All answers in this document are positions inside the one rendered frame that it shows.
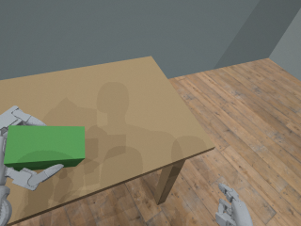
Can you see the robot right hand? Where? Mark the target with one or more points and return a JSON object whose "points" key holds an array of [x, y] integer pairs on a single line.
{"points": [[236, 214]]}

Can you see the left robot forearm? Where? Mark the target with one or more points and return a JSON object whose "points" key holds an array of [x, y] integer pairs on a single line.
{"points": [[5, 206]]}

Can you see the robot left hand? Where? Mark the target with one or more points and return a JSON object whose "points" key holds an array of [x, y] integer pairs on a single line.
{"points": [[26, 178]]}

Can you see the table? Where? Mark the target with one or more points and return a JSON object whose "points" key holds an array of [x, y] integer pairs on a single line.
{"points": [[135, 124]]}

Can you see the sponge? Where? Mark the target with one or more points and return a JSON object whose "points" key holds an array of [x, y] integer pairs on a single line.
{"points": [[39, 147]]}

